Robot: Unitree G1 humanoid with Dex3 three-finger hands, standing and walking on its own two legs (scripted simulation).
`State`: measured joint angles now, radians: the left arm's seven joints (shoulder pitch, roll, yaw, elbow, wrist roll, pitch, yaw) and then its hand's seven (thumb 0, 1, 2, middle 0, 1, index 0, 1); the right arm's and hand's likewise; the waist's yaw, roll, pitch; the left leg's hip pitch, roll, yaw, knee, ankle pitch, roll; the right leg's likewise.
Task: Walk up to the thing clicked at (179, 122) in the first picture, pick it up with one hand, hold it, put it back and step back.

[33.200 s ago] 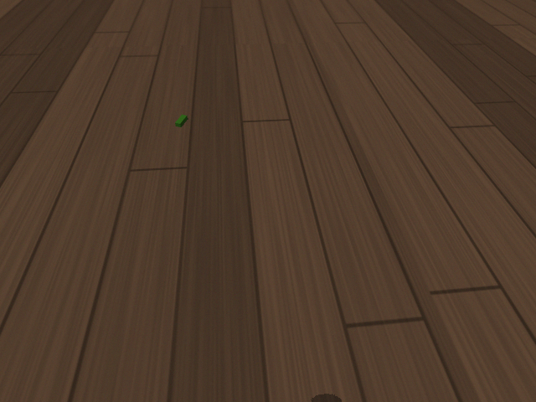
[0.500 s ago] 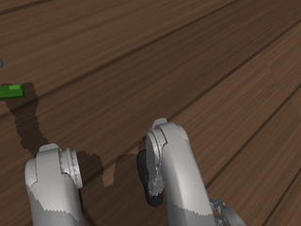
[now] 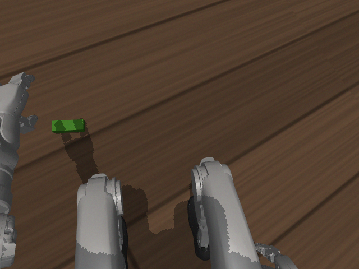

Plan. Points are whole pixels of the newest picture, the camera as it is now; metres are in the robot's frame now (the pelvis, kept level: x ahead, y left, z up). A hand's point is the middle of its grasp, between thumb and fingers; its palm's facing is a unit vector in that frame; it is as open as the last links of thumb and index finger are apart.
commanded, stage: home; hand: left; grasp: from above
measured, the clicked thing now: (68, 126) +0.50 +0.28 -0.38
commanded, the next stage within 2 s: none
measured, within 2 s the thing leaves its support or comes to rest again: neither
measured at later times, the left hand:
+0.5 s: hand (7, 199) +0.28 +0.21 +0.08, palm faces -0.03 -0.91 -0.41, open 7.4 cm
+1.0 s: hand out of the picture +0.23 +0.18 +0.27, palm faces +0.17 -0.96 -0.21, open 7.4 cm
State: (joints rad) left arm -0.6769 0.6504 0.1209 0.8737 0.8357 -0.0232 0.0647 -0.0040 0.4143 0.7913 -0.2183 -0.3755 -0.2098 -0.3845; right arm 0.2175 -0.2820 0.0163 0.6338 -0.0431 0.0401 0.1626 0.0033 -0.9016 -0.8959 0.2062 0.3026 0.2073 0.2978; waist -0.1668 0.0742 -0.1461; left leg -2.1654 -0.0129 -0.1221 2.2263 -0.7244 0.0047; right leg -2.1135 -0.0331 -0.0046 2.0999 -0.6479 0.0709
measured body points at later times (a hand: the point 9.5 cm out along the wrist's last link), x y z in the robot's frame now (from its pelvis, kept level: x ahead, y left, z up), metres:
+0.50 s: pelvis +0.01 -0.02 +0.18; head +0.14 +0.01 +0.61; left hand +0.28 +0.25 +0.11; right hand +0.24 -0.24 +0.09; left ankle +0.06 +0.12 -0.36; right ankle +0.10 -0.16 -0.36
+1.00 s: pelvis +0.08 -0.01 +0.31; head +0.10 -0.01 +0.76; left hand +0.22 +0.23 +0.29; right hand +0.25 -0.24 +0.25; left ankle +0.06 +0.12 -0.36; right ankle +0.10 -0.16 -0.36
